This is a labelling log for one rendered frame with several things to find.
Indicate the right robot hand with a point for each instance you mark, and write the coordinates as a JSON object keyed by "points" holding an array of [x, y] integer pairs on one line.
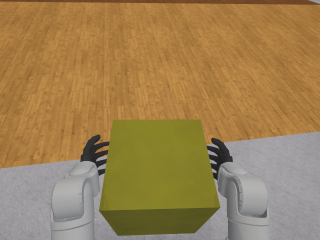
{"points": [[223, 155]]}

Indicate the left robot hand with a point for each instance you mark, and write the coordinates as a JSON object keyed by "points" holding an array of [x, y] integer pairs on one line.
{"points": [[90, 155]]}

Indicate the robot left forearm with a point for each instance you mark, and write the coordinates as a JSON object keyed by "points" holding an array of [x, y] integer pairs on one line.
{"points": [[72, 210]]}

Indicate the carton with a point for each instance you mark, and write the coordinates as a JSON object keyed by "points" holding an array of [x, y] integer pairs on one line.
{"points": [[158, 178]]}

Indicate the robot right forearm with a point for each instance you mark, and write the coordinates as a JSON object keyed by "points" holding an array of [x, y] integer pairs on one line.
{"points": [[247, 203]]}

